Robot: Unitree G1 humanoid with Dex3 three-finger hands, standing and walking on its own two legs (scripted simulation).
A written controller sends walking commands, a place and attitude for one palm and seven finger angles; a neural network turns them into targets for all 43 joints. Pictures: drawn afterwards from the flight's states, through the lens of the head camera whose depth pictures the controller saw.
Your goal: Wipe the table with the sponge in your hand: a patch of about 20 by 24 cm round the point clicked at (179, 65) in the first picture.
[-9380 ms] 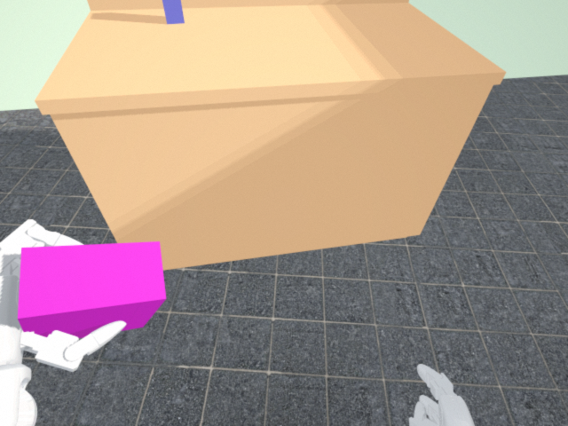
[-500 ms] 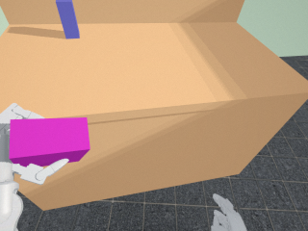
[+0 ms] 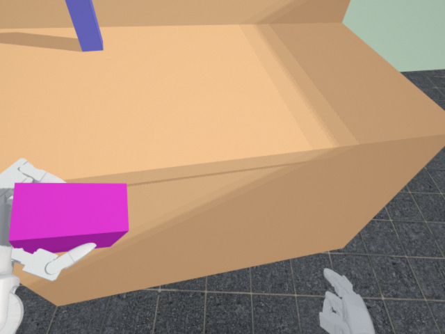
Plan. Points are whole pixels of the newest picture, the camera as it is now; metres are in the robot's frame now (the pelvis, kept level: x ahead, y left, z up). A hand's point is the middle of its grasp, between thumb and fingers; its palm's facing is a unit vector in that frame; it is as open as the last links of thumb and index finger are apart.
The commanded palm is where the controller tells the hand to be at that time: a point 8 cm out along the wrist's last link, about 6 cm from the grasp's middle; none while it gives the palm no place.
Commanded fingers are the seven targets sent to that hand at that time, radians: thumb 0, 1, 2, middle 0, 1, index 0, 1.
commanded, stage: look again from close up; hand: left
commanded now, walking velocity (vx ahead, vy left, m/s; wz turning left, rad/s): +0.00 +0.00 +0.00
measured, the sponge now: (87, 220) +0.23 +0.22 +0.13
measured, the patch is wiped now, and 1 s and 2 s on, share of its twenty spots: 0.00 0.00 0.00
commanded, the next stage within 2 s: shuffle to correct the standing spot in 0.42 s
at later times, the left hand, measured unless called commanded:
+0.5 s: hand (61, 223) +0.21 +0.24 +0.15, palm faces +0.40 -0.84 -0.36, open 10.4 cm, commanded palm +0.16 +0.27 +0.17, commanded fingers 0.00 0.10 1.30 -1.20 -1.60 -1.20 -1.60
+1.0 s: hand (76, 190) +0.26 +0.24 +0.15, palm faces +0.38 -0.84 -0.39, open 10.4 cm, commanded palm +0.21 +0.28 +0.17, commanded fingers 0.00 0.10 1.30 -1.20 -1.60 -1.20 -1.60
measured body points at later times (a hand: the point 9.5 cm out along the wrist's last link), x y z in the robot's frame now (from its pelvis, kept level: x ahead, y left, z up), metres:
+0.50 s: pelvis +0.00 -0.01 +0.00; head +0.01 +0.00 +0.45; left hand +0.18 +0.28 +0.17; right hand +0.18 -0.23 -0.07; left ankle +0.01 +0.06 -0.74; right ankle +0.01 -0.14 -0.74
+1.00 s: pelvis +0.04 +0.00 -0.02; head +0.04 +0.01 +0.43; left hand +0.23 +0.28 +0.18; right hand +0.20 -0.24 -0.09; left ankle +0.01 +0.06 -0.74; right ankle +0.01 -0.14 -0.74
